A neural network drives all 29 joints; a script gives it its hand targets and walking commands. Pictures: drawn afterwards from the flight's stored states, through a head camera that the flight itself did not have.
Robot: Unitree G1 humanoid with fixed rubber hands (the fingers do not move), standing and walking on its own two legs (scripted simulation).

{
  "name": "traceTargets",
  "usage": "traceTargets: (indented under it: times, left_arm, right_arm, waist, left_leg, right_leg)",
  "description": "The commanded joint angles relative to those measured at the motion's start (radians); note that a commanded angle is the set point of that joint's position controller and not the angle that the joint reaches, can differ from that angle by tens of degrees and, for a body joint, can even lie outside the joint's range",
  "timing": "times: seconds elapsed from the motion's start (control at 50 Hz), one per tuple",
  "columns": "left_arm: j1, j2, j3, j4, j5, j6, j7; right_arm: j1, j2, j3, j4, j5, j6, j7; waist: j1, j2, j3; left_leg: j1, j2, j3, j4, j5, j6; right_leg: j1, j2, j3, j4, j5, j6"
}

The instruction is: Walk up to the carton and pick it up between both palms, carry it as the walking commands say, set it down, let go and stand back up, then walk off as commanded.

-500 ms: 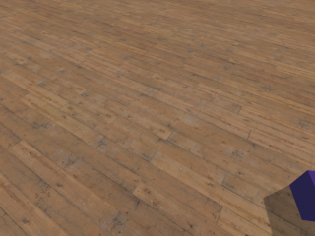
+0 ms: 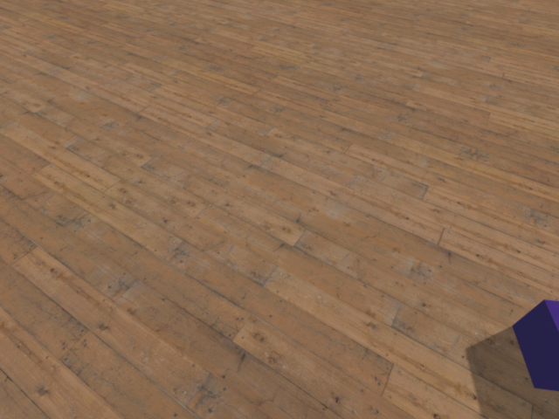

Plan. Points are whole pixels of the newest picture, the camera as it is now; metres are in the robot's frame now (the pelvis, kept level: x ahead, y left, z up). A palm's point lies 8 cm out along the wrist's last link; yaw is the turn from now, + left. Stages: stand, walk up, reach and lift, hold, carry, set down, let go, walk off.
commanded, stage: stand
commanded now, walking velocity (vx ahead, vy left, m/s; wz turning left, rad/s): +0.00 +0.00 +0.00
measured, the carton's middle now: out of the picture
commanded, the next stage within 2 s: walk off in 1.46 s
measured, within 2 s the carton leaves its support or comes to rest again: neither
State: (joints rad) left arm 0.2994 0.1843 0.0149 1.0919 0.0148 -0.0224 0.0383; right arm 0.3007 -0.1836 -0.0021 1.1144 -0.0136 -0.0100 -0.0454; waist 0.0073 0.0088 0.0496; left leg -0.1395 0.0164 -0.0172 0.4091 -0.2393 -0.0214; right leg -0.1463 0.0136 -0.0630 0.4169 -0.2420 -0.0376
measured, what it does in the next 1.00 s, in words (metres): stands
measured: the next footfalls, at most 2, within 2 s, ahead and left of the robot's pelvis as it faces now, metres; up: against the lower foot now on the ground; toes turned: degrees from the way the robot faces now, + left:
none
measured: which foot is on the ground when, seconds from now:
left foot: down 0.00-1.00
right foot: down 0.00-1.00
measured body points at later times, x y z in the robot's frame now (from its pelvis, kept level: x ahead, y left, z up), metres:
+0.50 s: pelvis +0.00 +0.00 +0.00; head +0.00 +0.00 +0.45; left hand +0.10 +0.31 -0.11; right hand +0.09 -0.31 -0.12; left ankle -0.01 +0.13 -0.74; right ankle -0.01 -0.09 -0.74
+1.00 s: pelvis +0.00 +0.01 +0.01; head +0.01 +0.00 +0.46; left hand +0.11 +0.32 -0.11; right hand +0.10 -0.31 -0.12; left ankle -0.01 +0.13 -0.74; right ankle -0.01 -0.09 -0.74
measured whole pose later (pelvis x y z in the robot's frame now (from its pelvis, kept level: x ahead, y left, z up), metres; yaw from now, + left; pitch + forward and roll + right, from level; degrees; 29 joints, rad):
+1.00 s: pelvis +0.00 +0.01 +0.01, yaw +0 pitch -2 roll +0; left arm 0.09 0.39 0.00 1.07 0.00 -0.03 0.00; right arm 0.11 -0.39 0.01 1.07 -0.01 -0.03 -0.01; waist 0.01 0.01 0.04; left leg -0.08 0.01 -0.01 0.31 -0.19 -0.01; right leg -0.10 0.01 -0.05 0.32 -0.19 -0.02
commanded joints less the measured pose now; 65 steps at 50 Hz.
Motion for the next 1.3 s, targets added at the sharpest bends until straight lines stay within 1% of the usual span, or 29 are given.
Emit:
traceTargets:
  times: [0.0,0.1,0.18,0.44,0.7,1.28]
  left_arm:
    - [0.037,0.143,0.026,-0.043,0.0,-0.008,0.002]
    - [-0.01,0.211,0.038,-0.089,0.0,-0.011,-0.002]
    - [-0.061,0.262,0.041,-0.101,-0.004,-0.016,-0.009]
    - [-0.183,0.353,0.021,-0.095,-0.012,-0.019,-0.03]
    - [-0.233,0.376,0.011,-0.067,-0.011,-0.021,-0.035]
    - [-0.244,0.388,0.014,-0.058,-0.009,-0.017,-0.033]
  right_arm:
    - [0.043,-0.127,-0.021,-0.04,-0.002,-0.007,-0.002]
    - [0.001,-0.191,-0.031,-0.089,-0.005,-0.011,0.003]
    - [-0.041,-0.24,-0.034,-0.111,-0.01,-0.018,0.012]
    - [-0.158,-0.338,-0.021,-0.114,0.005,-0.029,0.03]
    - [-0.206,-0.367,-0.018,-0.091,0.006,-0.033,0.033]
    - [-0.225,-0.382,-0.022,-0.085,0.003,-0.028,0.034]
  waist:
    - [0.001,-0.009,0.033]
    - [0.0,-0.013,0.025]
    - [-0.006,-0.021,0.016]
    - [-0.001,-0.007,-0.027]
    - [-0.001,-0.007,-0.055]
    - [-0.002,-0.008,-0.067]
  left_leg:
    - [-0.029,0.079,-0.063,-0.047,0.144,0.041]
    - [-0.017,0.084,-0.067,-0.041,0.141,0.041]
    - [-0.003,0.088,-0.073,-0.054,0.126,0.043]
    - [0.015,0.105,-0.083,-0.111,0.17,0.037]
    - [0.037,0.115,-0.079,-0.132,0.205,0.036]
    - [0.05,0.12,-0.074,-0.141,0.23,0.038]
  right_leg:
    - [-0.022,-0.129,0.121,-0.086,0.129,-0.022]
    - [-0.025,-0.141,0.135,-0.09,0.117,-0.025]
    - [-0.028,-0.149,0.149,-0.111,0.083,-0.006]
    - [0.04,-0.147,0.139,-0.131,0.162,0.005]
    - [0.064,-0.152,0.133,-0.144,0.204,0.008]
    - [0.074,-0.157,0.135,-0.145,0.234,0.008]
